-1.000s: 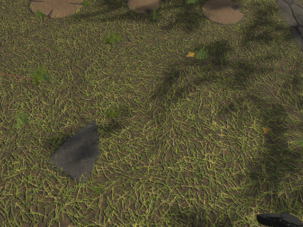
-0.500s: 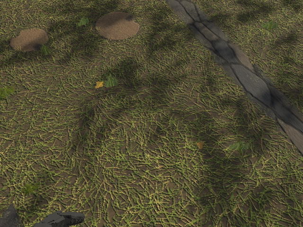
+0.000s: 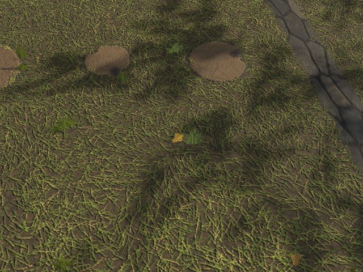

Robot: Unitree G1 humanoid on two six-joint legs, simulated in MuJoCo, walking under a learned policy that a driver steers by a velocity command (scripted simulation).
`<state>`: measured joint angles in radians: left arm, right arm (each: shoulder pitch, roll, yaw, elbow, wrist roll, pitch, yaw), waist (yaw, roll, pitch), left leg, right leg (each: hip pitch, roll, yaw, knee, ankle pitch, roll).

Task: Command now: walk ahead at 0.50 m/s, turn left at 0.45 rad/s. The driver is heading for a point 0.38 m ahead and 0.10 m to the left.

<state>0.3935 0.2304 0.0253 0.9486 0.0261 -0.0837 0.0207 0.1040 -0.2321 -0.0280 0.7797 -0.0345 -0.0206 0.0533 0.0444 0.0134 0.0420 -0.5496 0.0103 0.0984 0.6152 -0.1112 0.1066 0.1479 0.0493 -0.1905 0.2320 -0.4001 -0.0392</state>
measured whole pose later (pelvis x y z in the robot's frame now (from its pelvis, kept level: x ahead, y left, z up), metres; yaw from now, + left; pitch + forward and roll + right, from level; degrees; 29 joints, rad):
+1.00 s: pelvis +0.33 +0.02 +0.02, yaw +15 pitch -1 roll +0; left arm 0.24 0.22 0.01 0.96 0.01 0.00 0.01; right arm 0.28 -0.20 0.00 1.01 -0.01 0.00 -0.03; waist 0.02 -0.02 0.01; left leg -0.15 -0.03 -0.04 0.43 -0.26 0.01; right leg -0.26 0.02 -0.04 0.39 -0.10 -0.04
